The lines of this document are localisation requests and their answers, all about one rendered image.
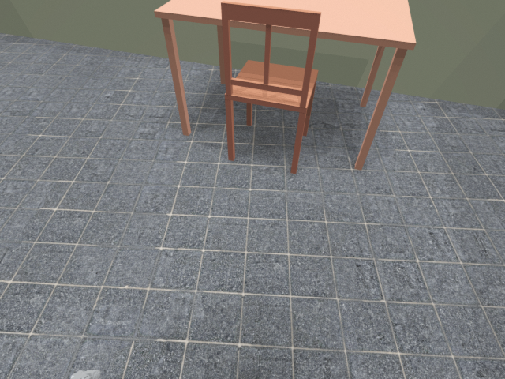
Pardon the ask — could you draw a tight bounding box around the table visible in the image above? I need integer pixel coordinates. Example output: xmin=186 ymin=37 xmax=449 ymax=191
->
xmin=154 ymin=0 xmax=416 ymax=170

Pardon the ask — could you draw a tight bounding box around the chair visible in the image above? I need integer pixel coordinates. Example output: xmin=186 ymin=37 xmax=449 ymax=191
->
xmin=221 ymin=1 xmax=321 ymax=174

